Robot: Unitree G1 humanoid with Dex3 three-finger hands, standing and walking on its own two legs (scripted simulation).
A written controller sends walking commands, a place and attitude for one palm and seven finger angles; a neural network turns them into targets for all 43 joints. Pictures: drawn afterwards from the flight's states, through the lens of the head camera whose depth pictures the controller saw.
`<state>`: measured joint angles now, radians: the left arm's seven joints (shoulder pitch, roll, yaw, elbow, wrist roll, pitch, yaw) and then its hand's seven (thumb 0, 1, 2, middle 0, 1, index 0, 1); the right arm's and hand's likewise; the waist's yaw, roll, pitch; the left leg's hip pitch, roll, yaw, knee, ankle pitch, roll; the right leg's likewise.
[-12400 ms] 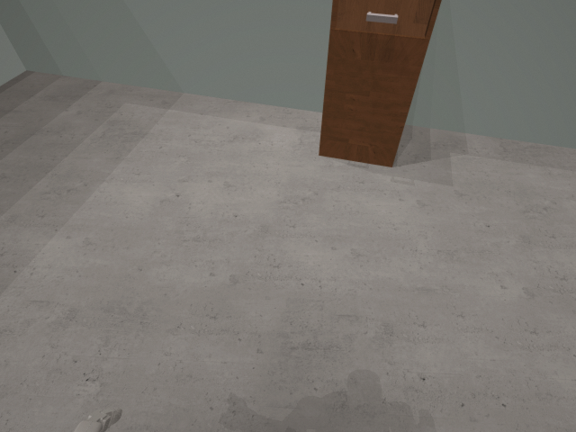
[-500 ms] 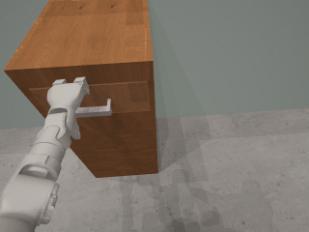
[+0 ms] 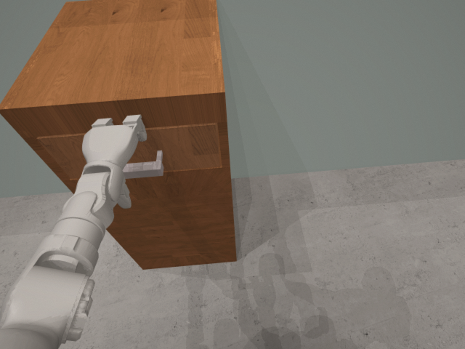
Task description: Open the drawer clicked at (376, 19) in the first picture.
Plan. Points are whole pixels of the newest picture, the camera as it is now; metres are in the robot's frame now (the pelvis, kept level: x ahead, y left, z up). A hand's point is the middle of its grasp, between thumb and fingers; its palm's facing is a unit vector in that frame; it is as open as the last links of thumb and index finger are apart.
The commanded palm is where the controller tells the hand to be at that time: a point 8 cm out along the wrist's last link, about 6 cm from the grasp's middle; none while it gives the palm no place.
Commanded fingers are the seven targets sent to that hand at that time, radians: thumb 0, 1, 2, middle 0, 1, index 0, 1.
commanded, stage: move the hooked fingers above the handle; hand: left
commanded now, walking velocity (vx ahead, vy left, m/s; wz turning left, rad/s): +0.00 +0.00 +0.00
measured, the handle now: (135, 163) +0.49 +0.22 +0.00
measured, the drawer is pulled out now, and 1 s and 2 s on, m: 0.00 0.00 0.00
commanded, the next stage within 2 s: none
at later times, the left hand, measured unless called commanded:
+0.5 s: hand (112, 158) +0.44 +0.23 +0.07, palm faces +0.10 -0.03 -0.99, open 13.8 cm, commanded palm +0.41 +0.25 +0.12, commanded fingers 0.00 -0.50 0.30 -0.30 -1.20 -0.30 -1.20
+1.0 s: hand (110, 174) +0.42 +0.23 +0.05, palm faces +0.05 -0.03 -1.00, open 13.8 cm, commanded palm +0.41 +0.24 +0.11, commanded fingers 0.00 -0.50 0.30 -0.30 -1.20 -0.30 -1.20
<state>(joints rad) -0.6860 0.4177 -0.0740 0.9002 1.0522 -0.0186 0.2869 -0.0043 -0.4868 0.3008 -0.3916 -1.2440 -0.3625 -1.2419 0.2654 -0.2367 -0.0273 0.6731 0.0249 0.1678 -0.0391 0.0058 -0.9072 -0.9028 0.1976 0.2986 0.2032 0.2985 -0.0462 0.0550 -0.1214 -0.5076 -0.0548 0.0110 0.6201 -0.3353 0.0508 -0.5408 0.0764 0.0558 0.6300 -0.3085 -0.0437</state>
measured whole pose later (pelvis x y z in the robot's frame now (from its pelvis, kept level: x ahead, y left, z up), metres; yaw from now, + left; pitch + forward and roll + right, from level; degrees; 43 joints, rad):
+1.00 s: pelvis -0.01 +0.01 -0.01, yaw +2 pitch +13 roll -1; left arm -0.64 0.47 -0.09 0.79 1.06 -0.17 0.29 0.00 -0.49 0.30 -0.33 -1.21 -0.32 -1.20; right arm 0.31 -0.27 -0.07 0.68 0.01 0.13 -0.05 0.01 -0.91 -0.90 0.20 0.30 0.20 0.30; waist -0.03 0.04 -0.10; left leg -0.57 -0.07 -0.03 0.70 -0.35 0.06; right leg -0.58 0.06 0.01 0.68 -0.33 -0.04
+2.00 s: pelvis -0.01 +0.00 -0.01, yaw +1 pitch +12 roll +0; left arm -0.60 0.44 -0.07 0.75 1.08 -0.18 0.23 0.00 -0.49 0.30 -0.33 -1.21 -0.32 -1.21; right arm 0.27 -0.25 -0.05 0.62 0.01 0.14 -0.06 0.00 -0.91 -0.90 0.20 0.30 0.20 0.30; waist -0.04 0.03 -0.10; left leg -0.55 -0.06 -0.01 0.69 -0.35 0.05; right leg -0.57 0.07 0.03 0.69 -0.33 -0.05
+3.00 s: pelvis +0.00 +0.00 -0.01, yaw +1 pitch +13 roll +0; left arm -0.63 0.39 -0.10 0.80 1.05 -0.10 0.27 0.00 -0.49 0.30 -0.32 -1.21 -0.32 -1.20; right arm 0.27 -0.26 -0.06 0.65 0.01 0.14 -0.03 0.01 -0.91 -0.90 0.20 0.30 0.20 0.30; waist -0.03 0.04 -0.12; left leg -0.54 -0.06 0.00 0.68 -0.36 0.05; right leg -0.56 0.07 0.04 0.68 -0.34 -0.04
